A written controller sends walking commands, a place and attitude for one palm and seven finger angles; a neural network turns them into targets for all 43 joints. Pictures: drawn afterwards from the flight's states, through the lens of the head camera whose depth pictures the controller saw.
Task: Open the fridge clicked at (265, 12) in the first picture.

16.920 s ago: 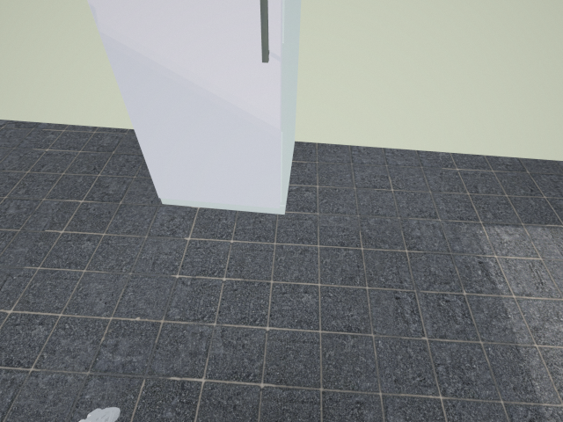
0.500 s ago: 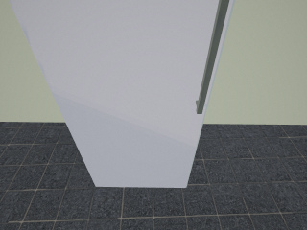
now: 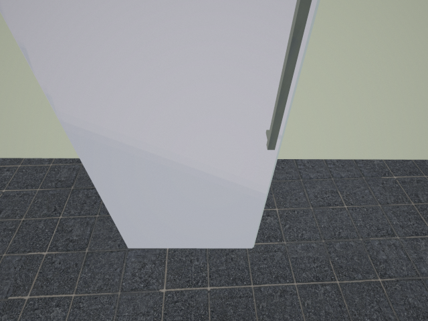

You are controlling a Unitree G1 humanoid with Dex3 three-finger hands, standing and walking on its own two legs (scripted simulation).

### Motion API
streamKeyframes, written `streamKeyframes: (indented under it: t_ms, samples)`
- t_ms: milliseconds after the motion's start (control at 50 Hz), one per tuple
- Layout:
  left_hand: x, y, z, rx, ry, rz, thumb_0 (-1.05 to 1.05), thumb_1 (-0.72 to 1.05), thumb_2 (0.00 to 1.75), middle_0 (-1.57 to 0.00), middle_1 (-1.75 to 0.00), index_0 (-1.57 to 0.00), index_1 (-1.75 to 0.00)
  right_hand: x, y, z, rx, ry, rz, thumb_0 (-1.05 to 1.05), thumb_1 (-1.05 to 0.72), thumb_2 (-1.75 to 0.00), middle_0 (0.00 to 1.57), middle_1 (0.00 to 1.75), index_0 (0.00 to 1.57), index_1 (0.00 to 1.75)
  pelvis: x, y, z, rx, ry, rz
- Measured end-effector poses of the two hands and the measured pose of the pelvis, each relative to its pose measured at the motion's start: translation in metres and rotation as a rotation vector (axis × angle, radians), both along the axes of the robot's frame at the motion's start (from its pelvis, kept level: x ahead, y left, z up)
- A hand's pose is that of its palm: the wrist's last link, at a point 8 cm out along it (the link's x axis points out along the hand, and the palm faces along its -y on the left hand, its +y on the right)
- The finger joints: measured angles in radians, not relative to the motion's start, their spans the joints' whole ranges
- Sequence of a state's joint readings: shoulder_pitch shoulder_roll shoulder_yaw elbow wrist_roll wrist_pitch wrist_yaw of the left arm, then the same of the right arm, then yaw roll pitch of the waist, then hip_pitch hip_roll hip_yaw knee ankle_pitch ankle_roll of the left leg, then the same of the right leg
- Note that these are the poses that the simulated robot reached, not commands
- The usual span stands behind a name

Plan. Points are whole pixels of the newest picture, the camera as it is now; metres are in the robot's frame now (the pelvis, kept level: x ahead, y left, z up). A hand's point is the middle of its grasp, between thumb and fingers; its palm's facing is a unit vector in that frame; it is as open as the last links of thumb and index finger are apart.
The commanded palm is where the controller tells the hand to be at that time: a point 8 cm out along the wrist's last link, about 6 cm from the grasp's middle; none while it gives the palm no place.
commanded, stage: look again from close up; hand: right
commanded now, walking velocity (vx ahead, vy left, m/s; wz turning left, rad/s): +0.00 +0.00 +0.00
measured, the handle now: (286, 62) +0.54 -0.11 +0.24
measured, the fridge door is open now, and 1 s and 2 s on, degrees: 0 0 0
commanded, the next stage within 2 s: none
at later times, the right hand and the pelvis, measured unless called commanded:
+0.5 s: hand out of the picture +0.08 -0.22 -0.16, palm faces -0.04 +0.95 -0.30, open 7.4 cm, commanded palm none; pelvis +0.02 +0.01 +0.00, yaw +0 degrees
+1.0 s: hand out of the picture +0.07 -0.21 -0.16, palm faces -0.04 +0.95 -0.30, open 7.4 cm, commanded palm none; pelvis +0.03 +0.02 +0.01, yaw +0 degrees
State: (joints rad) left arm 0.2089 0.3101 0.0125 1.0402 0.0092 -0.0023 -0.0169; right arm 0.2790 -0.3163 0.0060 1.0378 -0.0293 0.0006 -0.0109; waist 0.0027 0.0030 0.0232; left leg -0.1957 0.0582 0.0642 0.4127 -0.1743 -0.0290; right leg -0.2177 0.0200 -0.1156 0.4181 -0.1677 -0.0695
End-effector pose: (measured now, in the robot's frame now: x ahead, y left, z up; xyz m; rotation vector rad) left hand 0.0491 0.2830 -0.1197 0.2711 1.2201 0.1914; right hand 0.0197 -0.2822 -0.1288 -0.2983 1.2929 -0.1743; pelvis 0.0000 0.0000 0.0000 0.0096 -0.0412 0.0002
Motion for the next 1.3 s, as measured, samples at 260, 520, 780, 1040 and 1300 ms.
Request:
streamKeyframes:
  t_ms: [260, 520, 780, 1040, 1300]
  samples:
    - [0.012, -0.003, -0.001, -0.018, 0.010, 0.005, 0.01, 0.90, 0.90, -0.20, -0.30, -0.20, -0.30, 0.030, 0.015, -0.001, 0.024, -0.034, 0.017, 0.01, -0.90, -0.90, 0.21, 0.30, 0.21, 0.30, 0.009, 0.005, 0.003, -0.003, -0.002, -0.002]
    - [0.026, 0.002, 0.002, -0.016, -0.008, 0.001, 0.01, 0.90, 0.90, -0.20, -0.30, -0.20, -0.30, 0.057, 0.017, 0.005, 0.014, -0.079, 0.031, 0.01, -0.90, -0.90, 0.21, 0.30, 0.21, 0.30, 0.016, 0.009, 0.005, -0.004, -0.001, -0.002]
    - [0.027, 0.008, 0.002, -0.012, 0.016, 0.001, 0.01, 0.90, 0.90, -0.20, -0.30, -0.20, -0.30, 0.052, 0.017, 0.007, 0.005, -0.046, 0.018, 0.01, -0.90, -0.90, 0.20, 0.30, 0.21, 0.30, 0.022, 0.013, 0.006, -0.006, -0.002, -0.002]
    - [0.027, 0.009, 0.000, -0.018, 0.035, 0.003, 0.01, 0.90, 0.90, -0.20, -0.30, -0.20, -0.30, 0.047, 0.024, 0.004, 0.016, -0.019, 0.007, 0.01, -0.90, -0.90, 0.20, 0.30, 0.21, 0.30, 0.027, 0.017, 0.007, -0.006, 0.002, -0.002]
    - [0.031, 0.008, 0.000, -0.023, 0.033, 0.005, 0.01, 0.90, 0.90, -0.20, -0.30, -0.20, -0.30, 0.055, 0.031, 0.003, 0.027, -0.028, 0.007, 0.01, -0.90, -0.90, 0.21, 0.30, 0.21, 0.30, 0.032, 0.019, 0.007, -0.006, 0.002, 0.000]
